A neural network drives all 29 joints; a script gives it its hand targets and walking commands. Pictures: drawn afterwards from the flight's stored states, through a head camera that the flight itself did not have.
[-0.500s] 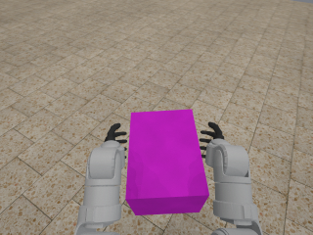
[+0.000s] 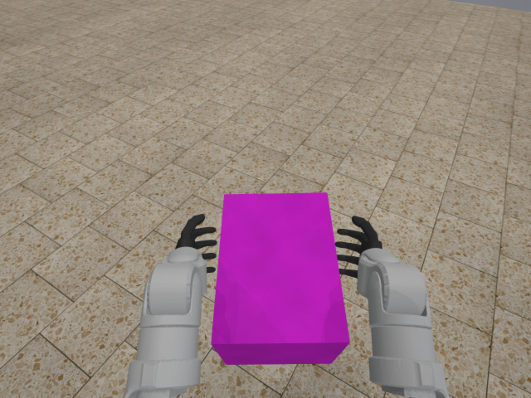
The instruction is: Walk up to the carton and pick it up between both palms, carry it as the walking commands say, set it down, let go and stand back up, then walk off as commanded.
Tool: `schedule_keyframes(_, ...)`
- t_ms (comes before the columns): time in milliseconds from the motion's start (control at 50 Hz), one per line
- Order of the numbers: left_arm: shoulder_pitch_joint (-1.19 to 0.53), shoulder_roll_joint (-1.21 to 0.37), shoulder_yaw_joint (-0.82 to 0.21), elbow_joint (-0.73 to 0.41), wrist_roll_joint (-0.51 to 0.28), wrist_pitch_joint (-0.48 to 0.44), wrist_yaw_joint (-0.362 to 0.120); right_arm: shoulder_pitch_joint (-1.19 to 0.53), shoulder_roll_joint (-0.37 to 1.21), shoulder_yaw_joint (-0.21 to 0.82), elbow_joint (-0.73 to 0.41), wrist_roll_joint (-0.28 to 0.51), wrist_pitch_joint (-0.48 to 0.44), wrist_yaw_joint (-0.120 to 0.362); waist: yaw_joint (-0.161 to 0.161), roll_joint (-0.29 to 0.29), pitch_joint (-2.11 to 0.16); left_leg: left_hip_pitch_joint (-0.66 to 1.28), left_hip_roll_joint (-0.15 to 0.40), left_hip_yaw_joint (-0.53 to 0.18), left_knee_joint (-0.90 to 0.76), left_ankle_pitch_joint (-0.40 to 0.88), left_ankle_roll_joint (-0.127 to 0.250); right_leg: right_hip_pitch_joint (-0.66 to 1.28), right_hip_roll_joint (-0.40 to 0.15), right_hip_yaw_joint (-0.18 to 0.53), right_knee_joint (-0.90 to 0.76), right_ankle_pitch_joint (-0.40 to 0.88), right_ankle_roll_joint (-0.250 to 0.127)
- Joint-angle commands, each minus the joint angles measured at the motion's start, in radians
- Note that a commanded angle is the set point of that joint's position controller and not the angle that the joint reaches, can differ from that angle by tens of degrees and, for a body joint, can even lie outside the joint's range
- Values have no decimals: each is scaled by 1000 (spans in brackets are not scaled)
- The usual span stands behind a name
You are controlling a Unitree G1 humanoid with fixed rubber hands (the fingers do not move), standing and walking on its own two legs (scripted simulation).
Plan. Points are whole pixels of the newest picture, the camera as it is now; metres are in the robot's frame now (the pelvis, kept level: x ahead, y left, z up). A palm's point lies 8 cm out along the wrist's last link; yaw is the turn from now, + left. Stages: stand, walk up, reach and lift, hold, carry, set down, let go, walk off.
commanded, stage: carry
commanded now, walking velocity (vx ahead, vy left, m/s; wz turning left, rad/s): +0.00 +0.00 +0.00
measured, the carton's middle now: (277, 278) +0.33 -0.01 -0.02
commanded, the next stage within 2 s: none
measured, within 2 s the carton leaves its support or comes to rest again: neither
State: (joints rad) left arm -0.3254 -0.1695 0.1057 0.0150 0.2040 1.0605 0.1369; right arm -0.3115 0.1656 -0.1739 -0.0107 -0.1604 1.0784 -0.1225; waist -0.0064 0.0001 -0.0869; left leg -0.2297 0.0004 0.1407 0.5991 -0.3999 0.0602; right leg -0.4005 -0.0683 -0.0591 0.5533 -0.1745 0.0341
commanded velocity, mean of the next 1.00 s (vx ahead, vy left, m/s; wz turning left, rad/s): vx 0.00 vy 0.00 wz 0.00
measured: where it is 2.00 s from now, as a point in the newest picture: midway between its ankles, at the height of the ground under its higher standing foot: outside the picture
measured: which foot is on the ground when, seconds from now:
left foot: down 0.00-1.00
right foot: down 0.00-1.00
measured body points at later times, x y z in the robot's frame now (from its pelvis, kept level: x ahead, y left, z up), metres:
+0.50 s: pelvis +0.00 -0.01 +0.00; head -0.02 +0.00 +0.45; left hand +0.30 +0.12 +0.05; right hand +0.30 -0.15 +0.05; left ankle -0.05 +0.07 -0.73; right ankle +0.07 -0.15 -0.73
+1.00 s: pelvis +0.00 -0.02 +0.00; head -0.03 -0.01 +0.45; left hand +0.30 +0.11 +0.05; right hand +0.30 -0.16 +0.06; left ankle -0.05 +0.07 -0.73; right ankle +0.07 -0.15 -0.73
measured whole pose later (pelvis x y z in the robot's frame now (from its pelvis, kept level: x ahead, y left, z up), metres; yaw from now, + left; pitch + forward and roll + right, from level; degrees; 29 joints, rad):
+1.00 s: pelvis +0.00 -0.02 +0.00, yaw +0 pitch +2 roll +0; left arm -0.22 -0.14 0.08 0.09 0.20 0.84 0.10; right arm -0.23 0.15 -0.14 0.07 -0.15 0.86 -0.09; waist -0.02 -0.01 -0.11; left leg -0.22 0.02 0.16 0.58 -0.39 0.04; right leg -0.41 -0.06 -0.06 0.56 -0.18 0.01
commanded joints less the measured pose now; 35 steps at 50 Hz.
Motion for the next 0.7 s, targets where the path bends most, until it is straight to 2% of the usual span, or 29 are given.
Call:
schedule_keyframes(0, -377, -974, -513, -81, -381, -27, -263, -482, 943, 604, -124, 368, -23, 280, 3, 3, -251, 41, 146, -92, -78, 525, -11, 149, -45, 25, -10, 218, -65)
schedule_keyframes(40, -329, -915, -401, 114, -279, -66, -262, -446, 875, 490, 43, 269, -69, 277, -4, -6, -211, -15, 142, -114, -118, 340, -5, 159, -48, 38, -21, 148, -73)
schedule_keyframes(60, -368, -975, -575, -167, -408, -58, -258, -468, 928, 665, -212, 393, -55, 279, -4, 29, -190, -22, 155, -131, -148, 332, -11, 150, -38, 23, -10, 99, -67)
schedule_keyframes(80, -372, -922, -458, -1, -319, -66, -259, -436, 888, 536, -17, 303, -63, 280, 3, 46, -191, -32, 146, -135, -157, 334, -9, 159, -58, 46, -21, 117, -70)
schedule_keyframes(100, -323, -910, -449, 33, -311, -87, -258, -411, 890, 532, 5, 295, -84, 278, -3, 3, -201, -2, 161, -130, -145, 371, -15, 150, -38, 24, -11, 106, -65)
schedule_keyframes(120, -314, -908, -471, -11, -319, -100, -255, -403, 884, 551, -61, 308, -100, 269, -2, 19, -215, 1, 155, -131, -138, 363, -8, 139, -38, 33, -14, 105, -67)
schedule_keyframes(180, -333, -876, -412, 45, -276, -150, -255, -391, 854, 500, 38, 258, -146, 271, -7, 10, -210, -17, 132, -109, -122, 356, -6, 180, -60, 42, -13, 196, -78)
schedule_keyframes(200, -305, -876, -419, 36, -278, -169, -257, -414, 846, 510, -31, 260, -173, 268, -5, -7, -230, 3, 129, -95, -103, 333, -7, 171, -53, 36, -17, 199, -70)
schedule_keyframes(220, -319, -887, -497, -101, -336, -166, -251, -413, 871, 584, -142, 314, -165, 261, -7, -14, -251, 20, 125, -94, -105, 357, -13, 174, -55, 41, -11, 222, -79)
schedule_keyframes(240, -323, -903, -479, -62, -325, -165, -252, -414, 887, 554, -75, 303, -163, 262, -7, -11, -266, 46, 123, -80, -81, 389, -16, 170, -49, 40, -12, 269, -72)
schedule_keyframes(260, -347, -908, -549, -168, -376, -142, -248, -424, 920, 640, -203, 361, -139, 258, -10, -30, -258, 23, 121, -107, -101, 380, -13, 171, -51, 43, -2, 251, -78)
schedule_keyframes(300, -223, -817, -378, 146, -224, -176, -252, -296, 804, 465, 92, 195, -183, 258, -9, -8, -220, -32, 130, -96, -117, 317, -9, 188, -44, 29, -10, 208, -69)
schedule_keyframes(340, -292, -867, -552, -196, -376, -159, -245, -399, 858, 661, -259, 351, -161, 251, -8, -34, -242, 2, 123, -96, -93, 322, -14, 180, -54, 54, -15, 270, -70)
schedule_keyframes(360, -210, -773, -280, 270, -142, -204, -250, -304, 798, 375, 254, 135, -203, 260, -11, 4, -264, 23, 117, -72, -83, 378, -25, 191, -60, 43, 3, 325, -76)
schedule_keyframes(380, -269, -805, -468, -41, -286, -224, -244, -324, 813, 533, -57, 251, -229, 254, -16, -43, -248, 1, 108, -71, -81, 350, -25, 187, -51, 44, 7, 306, -84)
schedule_keyframes(400, -306, -826, -526, -185, -339, -204, -242, -383, 819, 607, -184, 319, -202, 251, -10, 20, -242, -8, 115, -76, -98, 326, -25, 189, -60, 42, -2, 264, -78)
schedule_keyframes(420, -293, -832, -458, -15, -274, -202, -243, -347, 849, 540, -13, 254, -205, 255, -11, 7, -227, -4, 126, -92, -107, 365, -19, 168, -47, 35, 2, 256, -78)
schedule_keyframes(440, -285, -823, -465, -22, -276, -201, -243, -369, 828, 539, -45, 267, -210, 256, -6, 38, -219, -22, 131, -85, -122, 310, -16, 157, -43, 34, -13, 183, -72)
schedule_keyframes(460, -285, -817, -489, -82, -308, -199, -240, -371, 833, 580, -91, 301, -201, 255, -11, 12, -202, -35, 129, -92, -131, 261, -15, 154, -49, 38, -9, 150, -75)
schedule_keyframes(480, -231, -793, -425, 43, -241, -203, -242, -340, 805, 520, 7, 245, -208, 258, -10, 64, -178, -23, 146, -109, -149, 340, -14, 146, -46, 39, -8, 137, -73)
schedule_keyframes(500, -282, -830, -509, -104, -314, -201, -239, -325, 833, 581, -100, 294, -205, 253, -8, 67, -215, 24, 149, -107, -126, 442, -14, 129, -36, 27, 3, 152, -71)
schedule_keyframes(540, -251, -803, -473, -29, -274, -193, -234, -316, 816, 547, -38, 264, -201, 253, -10, 15, -231, 50, 152, -96, -101, 550, -10, 134, -40, 18, 10, 203, -70)
schedule_keyframes(560, -255, -810, -505, -108, -309, -183, -237, -360, 828, 594, -158, 306, -192, 251, -9, -1, -226, 19, 157, -100, -109, 503, -9, 154, -32, 21, 1, 174, -69)
schedule_keyframes(580, -254, -811, -478, -61, -301, -174, -239, -351, 802, 567, -103, 293, -180, 252, -7, -31, -243, 20, 143, -89, -95, 425, -7, 156, -47, 38, -9, 218, -71)
schedule_keyframes(600, -203, -784, -343, 201, -183, -211, -248, -293, 765, 428, 137, 164, -217, 256, -16, -39, -231, -3, 132, -84, -108, 314, -17, 173, -49, 48, -14, 208, -77)
schedule_keyframes(620, -185, -762, -411, 63, -228, -239, -244, -304, 777, 508, 24, 222, -241, 252, -15, -16, -238, -5, 136, -90, -99, 330, -18, 178, -45, 43, -15, 230, -85)
schedule_keyframes(640, -263, -829, -568, -209, -374, -206, -240, -355, 798, 658, -281, 344, -214, 242, -5, 17, -233, -18, 137, -88, -118, 304, -18, 168, -51, 55, -17, 193, -82)
schedule_keyframes(660, -203, -768, -322, 208, -168, -234, -252, -323, 765, 421, 154, 158, -237, 257, -3, 23, -205, -31, 132, -85, -126, 259, -16, 158, -61, 56, -28, 194, -78)
schedule_keyframes(680, -269, -791, -478, -49, -283, -243, -245, -377, 809, 562, -87, 274, -247, 254, -11, 14, -206, -11, 143, -107, -142, 306, -15, 148, -48, 49, -14, 143, -90)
